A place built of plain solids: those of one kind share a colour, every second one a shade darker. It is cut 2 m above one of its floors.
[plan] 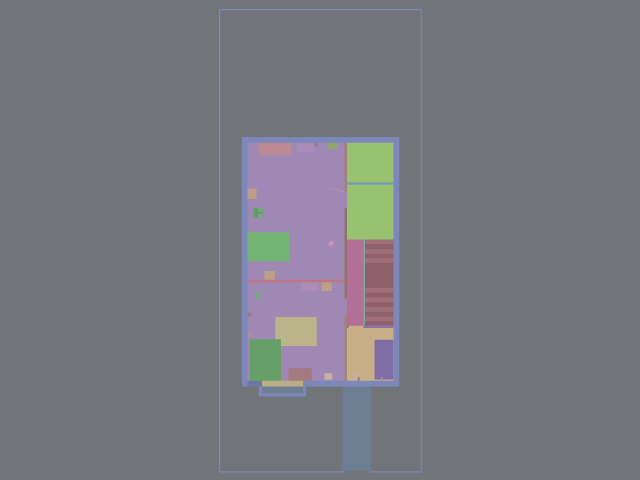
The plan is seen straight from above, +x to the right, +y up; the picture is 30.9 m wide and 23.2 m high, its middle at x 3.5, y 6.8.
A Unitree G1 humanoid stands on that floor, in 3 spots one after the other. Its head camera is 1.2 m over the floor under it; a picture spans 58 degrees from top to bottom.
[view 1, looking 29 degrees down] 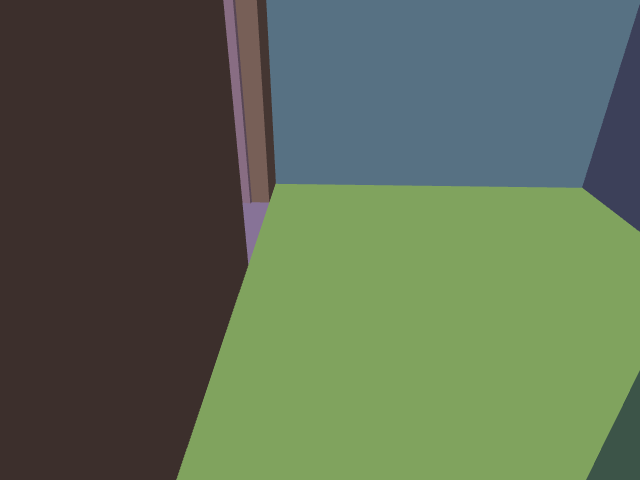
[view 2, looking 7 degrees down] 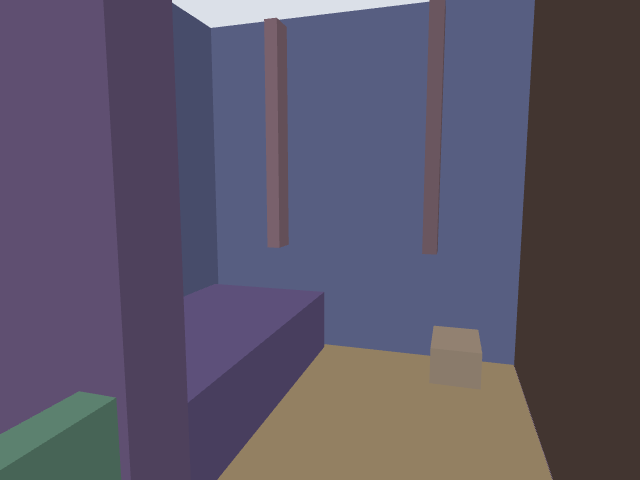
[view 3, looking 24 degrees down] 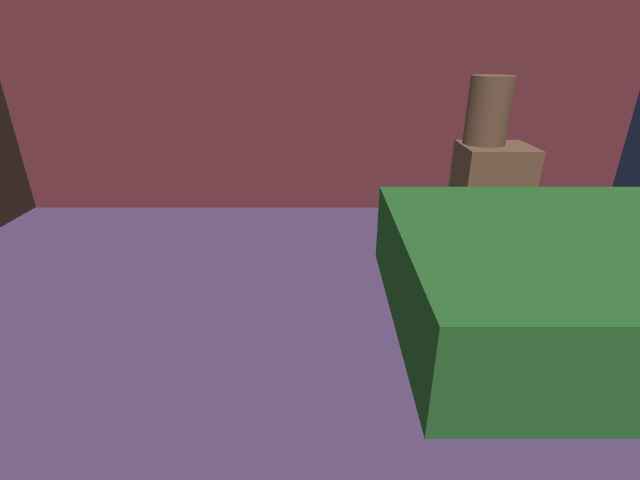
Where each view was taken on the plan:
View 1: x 5.24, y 6.46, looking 92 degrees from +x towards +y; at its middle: upper_floor_back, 2.47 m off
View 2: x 5.24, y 3.08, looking -73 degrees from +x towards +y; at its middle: wall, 3.24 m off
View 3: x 2.35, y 8.23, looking -90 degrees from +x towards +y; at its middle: upper_floor_rooms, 2.95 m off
